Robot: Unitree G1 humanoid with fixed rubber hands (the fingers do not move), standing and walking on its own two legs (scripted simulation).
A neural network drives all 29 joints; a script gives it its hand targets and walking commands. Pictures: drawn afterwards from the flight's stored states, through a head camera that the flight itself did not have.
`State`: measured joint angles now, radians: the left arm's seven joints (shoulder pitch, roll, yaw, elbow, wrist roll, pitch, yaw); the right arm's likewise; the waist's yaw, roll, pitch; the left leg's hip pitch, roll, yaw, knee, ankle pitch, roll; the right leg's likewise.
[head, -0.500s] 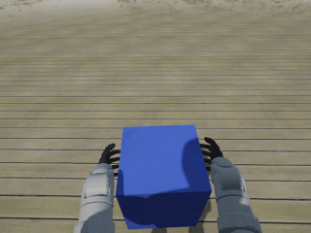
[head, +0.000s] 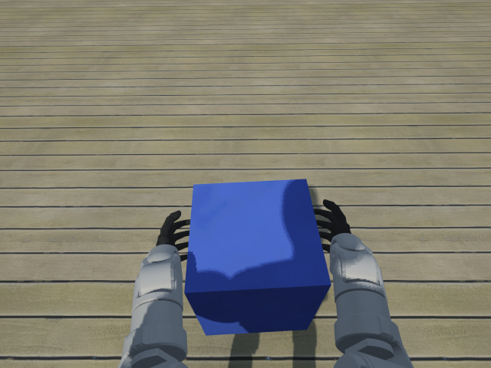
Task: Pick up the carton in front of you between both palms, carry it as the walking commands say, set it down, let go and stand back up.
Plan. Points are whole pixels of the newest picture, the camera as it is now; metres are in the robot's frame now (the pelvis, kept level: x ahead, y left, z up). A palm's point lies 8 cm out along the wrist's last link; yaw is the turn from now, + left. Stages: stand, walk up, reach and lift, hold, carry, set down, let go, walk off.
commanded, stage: set down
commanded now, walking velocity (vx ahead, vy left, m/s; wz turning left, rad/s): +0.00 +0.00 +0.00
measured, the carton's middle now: (253, 261) +0.34 -0.01 -0.05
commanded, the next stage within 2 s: none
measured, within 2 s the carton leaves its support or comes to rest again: neither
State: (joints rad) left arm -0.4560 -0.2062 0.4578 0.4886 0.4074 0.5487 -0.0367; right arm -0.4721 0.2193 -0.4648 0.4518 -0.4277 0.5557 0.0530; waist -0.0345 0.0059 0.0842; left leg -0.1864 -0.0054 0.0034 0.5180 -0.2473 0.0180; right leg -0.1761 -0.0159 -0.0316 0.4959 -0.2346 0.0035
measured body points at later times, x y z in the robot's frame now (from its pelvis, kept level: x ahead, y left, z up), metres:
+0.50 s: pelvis -0.03 +0.00 -0.10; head +0.18 +0.01 +0.30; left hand +0.38 +0.13 -0.19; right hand +0.37 -0.17 -0.17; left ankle +0.03 +0.11 -0.74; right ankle +0.02 -0.13 -0.74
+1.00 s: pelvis -0.06 +0.00 -0.24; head +0.21 +0.02 +0.12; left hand +0.43 +0.10 -0.34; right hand +0.39 -0.20 -0.32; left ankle +0.03 +0.11 -0.74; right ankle +0.02 -0.13 -0.74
